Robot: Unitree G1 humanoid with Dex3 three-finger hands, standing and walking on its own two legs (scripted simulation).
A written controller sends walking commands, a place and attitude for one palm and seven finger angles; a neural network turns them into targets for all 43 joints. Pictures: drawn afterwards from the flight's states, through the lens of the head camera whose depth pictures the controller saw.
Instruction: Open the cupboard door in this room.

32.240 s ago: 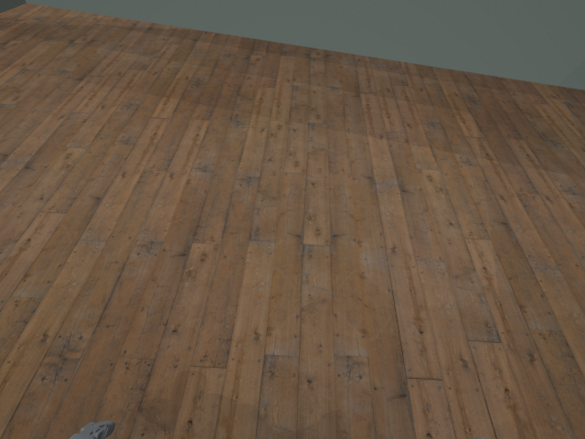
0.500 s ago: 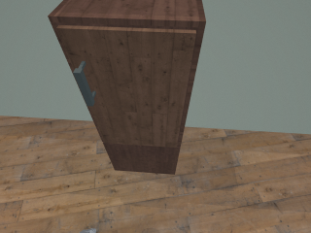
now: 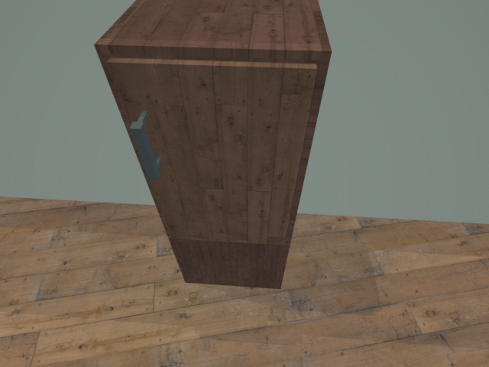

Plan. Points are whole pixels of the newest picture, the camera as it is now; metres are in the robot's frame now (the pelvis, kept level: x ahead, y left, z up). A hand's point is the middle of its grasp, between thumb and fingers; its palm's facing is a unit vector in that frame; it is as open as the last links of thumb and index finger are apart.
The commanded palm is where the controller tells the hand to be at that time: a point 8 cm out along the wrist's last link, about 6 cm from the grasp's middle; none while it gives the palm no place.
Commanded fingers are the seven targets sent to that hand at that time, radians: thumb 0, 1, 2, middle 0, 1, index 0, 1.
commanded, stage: look again from close up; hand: left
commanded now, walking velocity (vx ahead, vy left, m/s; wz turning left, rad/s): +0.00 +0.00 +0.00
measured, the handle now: (149, 146) +0.51 +0.24 +0.06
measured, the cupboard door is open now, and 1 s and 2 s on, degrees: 0 0 0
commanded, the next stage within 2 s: raise the hand with hooked fingers in 0.30 s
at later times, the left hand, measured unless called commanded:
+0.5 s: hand out of the picture +0.09 +0.20 -0.11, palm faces +0.21 -0.96 -0.21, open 7.4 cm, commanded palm +0.09 +0.23 -0.06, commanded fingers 0.00 0.76 0.84 -0.21 -0.39 -0.21 -0.39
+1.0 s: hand (117, 358) +0.14 +0.20 -0.01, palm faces +0.10 -0.99 -0.08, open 9.7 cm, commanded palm +0.13 +0.26 -0.01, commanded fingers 0.00 0.18 0.59 -0.25 -0.76 -0.25 -0.76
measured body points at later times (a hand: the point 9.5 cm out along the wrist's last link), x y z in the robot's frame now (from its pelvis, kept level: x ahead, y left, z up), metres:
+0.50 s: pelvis -0.01 +0.00 +0.00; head +0.00 +0.00 +0.45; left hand +0.08 +0.25 -0.09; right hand +0.01 -0.23 -0.14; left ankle -0.01 +0.10 -0.73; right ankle -0.03 -0.12 -0.73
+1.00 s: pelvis -0.04 -0.03 -0.08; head +0.00 -0.01 +0.37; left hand +0.13 +0.25 -0.01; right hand +0.20 -0.25 -0.12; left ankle -0.01 +0.10 -0.73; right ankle -0.03 -0.12 -0.73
